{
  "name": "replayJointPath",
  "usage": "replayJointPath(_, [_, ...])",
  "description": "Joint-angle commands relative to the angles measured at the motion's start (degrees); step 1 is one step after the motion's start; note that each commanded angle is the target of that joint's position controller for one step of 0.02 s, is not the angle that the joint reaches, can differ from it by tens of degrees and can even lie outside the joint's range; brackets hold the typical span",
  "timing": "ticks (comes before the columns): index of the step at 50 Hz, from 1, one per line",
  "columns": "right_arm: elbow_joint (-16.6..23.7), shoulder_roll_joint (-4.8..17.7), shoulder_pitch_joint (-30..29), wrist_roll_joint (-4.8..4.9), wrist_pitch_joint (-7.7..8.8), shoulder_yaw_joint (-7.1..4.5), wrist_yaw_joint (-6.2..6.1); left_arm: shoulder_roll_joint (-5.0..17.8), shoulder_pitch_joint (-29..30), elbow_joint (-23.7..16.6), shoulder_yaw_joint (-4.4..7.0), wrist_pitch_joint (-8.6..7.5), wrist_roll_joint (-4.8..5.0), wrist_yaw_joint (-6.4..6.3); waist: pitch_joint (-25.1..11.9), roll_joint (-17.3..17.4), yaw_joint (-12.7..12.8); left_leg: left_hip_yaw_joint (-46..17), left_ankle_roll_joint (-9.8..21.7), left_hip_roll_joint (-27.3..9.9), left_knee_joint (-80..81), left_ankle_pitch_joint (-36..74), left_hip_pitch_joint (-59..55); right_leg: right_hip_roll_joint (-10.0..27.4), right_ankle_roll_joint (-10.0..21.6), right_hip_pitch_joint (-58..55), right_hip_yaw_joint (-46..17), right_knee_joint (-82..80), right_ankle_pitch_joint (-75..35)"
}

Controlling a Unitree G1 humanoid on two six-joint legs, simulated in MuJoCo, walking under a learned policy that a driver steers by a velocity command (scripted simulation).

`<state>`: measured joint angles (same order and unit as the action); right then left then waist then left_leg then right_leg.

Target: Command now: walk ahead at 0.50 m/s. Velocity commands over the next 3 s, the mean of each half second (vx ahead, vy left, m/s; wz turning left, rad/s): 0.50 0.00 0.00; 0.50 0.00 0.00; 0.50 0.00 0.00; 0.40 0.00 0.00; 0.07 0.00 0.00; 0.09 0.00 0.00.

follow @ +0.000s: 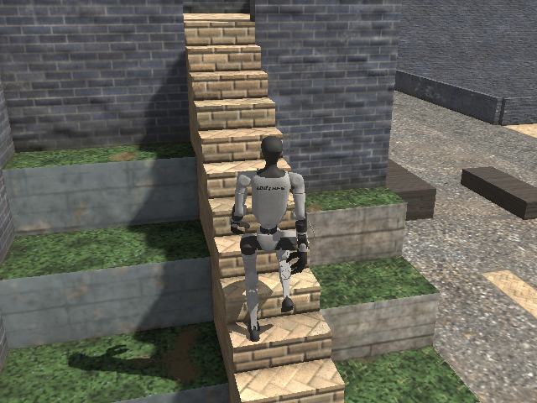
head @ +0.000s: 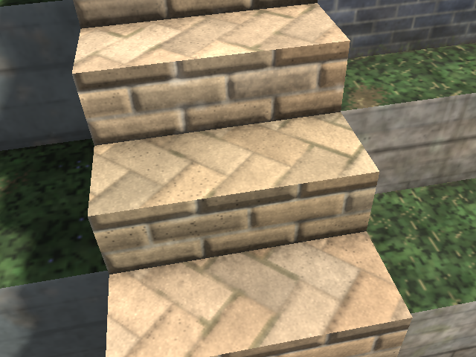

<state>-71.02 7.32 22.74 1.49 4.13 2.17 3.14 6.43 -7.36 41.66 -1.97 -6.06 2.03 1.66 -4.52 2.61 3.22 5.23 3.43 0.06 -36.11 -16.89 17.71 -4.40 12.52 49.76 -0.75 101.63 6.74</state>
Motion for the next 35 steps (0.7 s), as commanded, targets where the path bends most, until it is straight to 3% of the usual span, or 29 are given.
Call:
replayJointPath(1, [8.31, 3.51, -14.03, 0.49, 2.2, 0.29, -0.37, 5.96, -12.61, 6.13, 0.89, 2.2, 0.69, -0.78, 5.18, -2.43, 7.23, -5.29, 6.46, -10.25, 23.96, -2.39, 21.16, 2.45, -1.7, -21.3, 2.74, -11.79, -5.14])
replayJointPath(2, [8.83, 5.63, -14.54, 1.46, 2.56, -0.09, -0.82, 6.64, -12.47, 7.15, 1.2, 2.34, 1.02, -0.3, 4.18, -1.98, 7.93, -1.1, 5.63, -8.6, 26.5, 0.34, 22.46, 3.34, -2.03, -30.82, 5.01, -26.3, -3.31])
replayJointPath(3, [8.16, 6.64, -11.1, 2.77, 2.66, -0.87, -1.3, 5.27, -6.11, 6.71, 0.55, 2.59, 1.32, -0.21, 7.49, -1.68, 4.97, -1.17, 7.35, -8.42, 26.67, 1.71, 21.29, 2.28, -3.17, -33.29, 7.61, -38.14, 0.94])
replayJointPath(5, [6.97, 8.45, -4.96, 1.27, 3.01, -1.2, -3.04, 3.62, -7.91, 8.68, 0.59, 3.89, 2.59, -0.01, 7.54, 5.57, 4.82, -6.51, 10.59, -11.77, 29.57, 1.61, 11.85, 2.59, -4.11, -35.83, 8.79, -47.42, 8.76])
replayJointPath(7, [7.48, 5.27, -6.46, 3.22, 2.29, -0.78, -5.02, 4.07, -12.33, 11.44, 1.06, 4.43, 1.34, -0.27, 9.32, 8.29, 6.86, -7.69, 10.71, -11.26, 23.03, 5.48, 2.13, 6.96, -3.12, -36.18, 6.9, -67.89, 7.93])
replayJointPath(8, [8.11, 3.01, -5.16, 3.5, 2.4, -0.41, -5.04, 2.87, -11.3, 12.64, 0.45, 4.09, -0.05, -0.21, 9.97, 6.18, 4.06, -6.46, 10.87, -9.29, 15.77, 10.59, -3.2, 6.58, -3.61, -35.46, 7.59, -77.95, 8.14])
replayJointPath(10, [12.12, 1.78, -8.02, 0.26, 2.39, -0.75, -4.3, 3.15, -19.48, 16.38, 0.85, 2.37, -0.13, -0.69, 2.2, 0.03, 2.93, -4.79, 9.03, -6.39, -1.48, 13.15, 1.32, 13.14, -6.37, -51.52, -5.92, -85.58, -2.49])
replayJointPath(11, [12.9, 0.32, -6.62, 0.9, 2.65, -1.5, -3.66, 8.15, -28.0, 20.04, 2.04, 2.63, 1.51, -1.67, -0.68, -17.86, 1.64, 1.82, 4.0, 1.11, -12.28, 3.63, 18.99, 21.71, -3.98, -69.02, -20.87, -89.05, -10.31])
replayJointPath(12, [12.4, 3.39, -6.39, 0.9, 2.53, -2.19, -2.9, 9.16, -30.26, 21.46, 3.02, 3.3, 2.27, -2.71, -1.94, -23.35, 2.75, 3.76, 2.58, 1.69, -26.62, -0.29, 27.6, 24.77, -1.68, -70.91, -31.26, -93.14, 10.2])
replayJointPath(13, [14.06, 5.34, -12.05, 0.7, 2.96, -2.95, -1.56, 6.76, -25.89, 21.05, 2.7, 3.76, -0.1, -3.44, 1.75, -12.92, 1.97, 0.83, 1.48, -1.13, -43.18, 0.67, 34.3, 24.28, -1.74, -65.32, -30.21, -92.95, 19.75])
replayJointPath(14, [18.28, 1.68, -19.57, 0.47, 3.98, -1.86, -0.33, 6.9, -21.4, 20.49, 2.46, 4.37, -3.24, -3.4, 4.63, -10.01, -0.06, -0.79, 0.86, -2.28, -58.52, 1.34, 39.8, 23.61, -2.34, -59.58, -26.04, -92.21, 13.98])
replayJointPath(15, [21.58, -0.23, -25.65, 1.37, 6.26, -1.2, 0.34, 6.91, -23.05, 21.99, 2.77, 4.82, -5.15, -3.14, 5.85, -8.4, 1.29, -2.31, 0.92, 0.51, -77.72, 0.06, 48.37, 23.8, -1.83, -58.07, -22.79, -90.89, 5.76])
replayJointPath(17, [28.06, -2.26, -30.4, 2.62, 9.06, 0.0, -0.54, 6.35, -28.63, 25.66, 2.4, 4.55, -6.87, -3.67, 4.82, -6.92, 1.38, -7.75, 3.69, 2.93, -103.85, -5.36, 66.22, 24.26, -0.54, -64.84, -18.93, -86.69, -7.56])
replayJointPath(18, [31.28, -2.27, -30.58, 2.15, 9.08, 0.45, -1.67, 6.64, -28.59, 27.63, 1.75, 4.42, -6.53, -3.94, 7.64, -6.5, -0.38, -11.63, 5.43, 2.74, -106.86, -8.63, 72.74, 24.44, -0.93, -65.3, -17.4, -86.56, -9.0])
replayJointPath(20, [36.03, -0.97, -29.95, 3.02, 7.46, 0.81, -3.04, 5.09, -25.88, 29.37, 0.4, 4.11, -6.08, -3.05, 13.18, -5.69, -4.03, -14.37, 6.5, 2.41, -109.79, -13.95, 78.24, 24.51, -1.1, -57.29, -12.88, -89.78, -0.37])
replayJointPath(22, [38.55, 3.07, -27.74, 3.11, 2.32, 0.74, -4.83, 5.0, -15.31, 24.91, -1.31, 2.99, -2.8, -1.24, 15.85, -2.81, -9.94, -9.31, 6.14, -1.27, -83.92, -6.11, 52.23, 20.67, -4.22, -27.21, 0.34, -101.19, 2.95])
replayJointPath(23, [35.36, 4.29, -19.61, 2.49, -0.02, 1.1, -5.39, 9.03, -9.96, 21.84, -0.48, 2.78, -1.62, -1.05, 11.26, 0.59, -12.7, -2.48, 6.23, -0.85, -70.84, -0.37, 26.67, 17.73, -3.28, -14.27, 6.1, -108.84, -4.87])
replayJointPath(24, [30.61, 6.05, -10.85, 3.02, -1.57, -0.05, -5.34, 13.47, -6.45, 20.18, 0.38, 2.5, 1.26, -0.85, 3.85, 0.45, -16.87, 2.28, 5.86, 2.14, -58.95, 4.57, -5.08, 13.2, -4.39, -8.54, 12.76, -108.7, -33.4])
replayJointPath(25, [25.95, 7.34, -6.61, 3.43, -2.49, -0.88, -5.84, 18.39, -12.33, 21.63, 1.49, 2.77, 2.6, -1.14, -2.57, -2.45, -16.81, 5.37, 4.38, 6.64, -62.03, 3.9, -13.84, 15.63, -2.55, -17.43, 14.12, -102.43, -78.83])
replayJointPath(26, [25.82, 7.11, -4.06, 5.22, -3.29, -0.89, -6.0, 21.79, -16.36, 23.47, 2.97, 3.1, 3.21, -2.79, -1.32, -10.36, -18.48, 5.77, 3.94, 6.01, -50.56, -8.36, -8.8, 18.94, -2.79, -31.44, 14.73, -94.24, -99.92])
replayJointPath(27, [25.24, 7.28, -2.41, 5.6, -4.16, -0.81, -5.88, 22.23, -18.35, 23.88, 3.9, 4.44, 2.49, -4.63, -1.11, -15.57, -18.68, 6.48, 2.28, 7.15, -37.28, -14.83, -3.43, 21.2, -1.39, -44.56, 12.33, -83.97, -105.67])
replayJointPath(28, [24.27, 8.16, -12.15, 7.83, -3.41, -0.97, -5.87, 15.57, -27.5, 24.12, 2.8, 6.11, 3.45, -4.56, -1.88, -2.07, -8.14, -5.32, 5.2, 6.24, -22.68, -16.5, -0.2, 13.81, -3.58, -43.53, 13.58, -70.68, -86.23])
replayJointPath(29, [23.85, 9.93, -10.38, 5.83, -3.92, -2.26, -4.89, 16.61, -27.6, 21.8, 3.0, 6.23, 0.0, -3.99, -8.37, 0.72, -7.77, -13.9, 5.32, 5.24, -11.11, -21.74, -2.27, 13.98, -0.98, -44.61, 9.75, -64.7, -60.48])
replayJointPath(30, [21.48, 10.89, -14.89, 0.93, -4.81, -2.4, -4.16, 12.6, -24.51, 18.57, 2.71, 5.62, -2.89, -1.59, -10.29, 15.63, -1.42, -26.35, 5.11, 1.01, -1.1, -24.13, 4.84, 7.29, 0.46, -43.62, 7.71, -54.34, -24.32])
replayJointPath(31, [18.54, 5.25, -14.91, -2.77, -4.77, -1.08, -3.84, 8.01, -15.92, 14.35, 1.55, 3.65, -6.64, -0.65, -1.91, 6.18, -1.85, -21.81, 4.45, 1.86, -0.21, -12.65, 11.51, 5.93, 0.59, -42.55, 2.73, -41.77, -9.17])
replayJointPath(32, [17.31, -2.21, -16.68, -4.98, -5.3, 1.44, -3.39, 1.95, -6.0, 7.87, 0.27, -0.08, -6.4, -0.41, 0.85, -2.36, -1.0, -16.82, 5.34, 2.78, -3.36, 5.85, 11.99, 4.2, -0.43, -35.83, -2.12, -27.59, 0.71])
replayJointPath(33, [16.0, -0.83, -14.69, -4.83, -5.16, 1.62, -2.19, -5.75, -3.31, 5.38, -1.44, -2.69, -4.66, -0.54, 0.1, -3.65, -0.65, -20.12, 7.48, -1.26, -1.13, 22.89, 10.28, 1.15, -1.92, -29.62, -3.97, -11.96, 8.01])
replayJointPath(34, [13.05, 0.84, -9.25, -3.68, -4.61, 0.81, -1.59, -4.26, -9.94, 5.3, -1.2, -2.54, -4.28, 0.73, -4.23, 1.35, 1.7, -34.49, 8.79, -5.65, 7.47, -0.33, 9.56, 0.15, -1.8, -23.54, -6.79, -2.57, 7.56])
replayJointPath(35, [9.64, 1.24, -9.61, -2.09, -3.59, 0.11, -0.97, -0.53, -7.36, 2.9, -0.9, -1.37, -5.79, 1.75, 1.22, 0.55, 2.42, -43.29, 9.05, -7.09, 12.6, -24.11, 12.36, 0.44, -1.82, -15.99, -6.27, 3.47, 8.45])
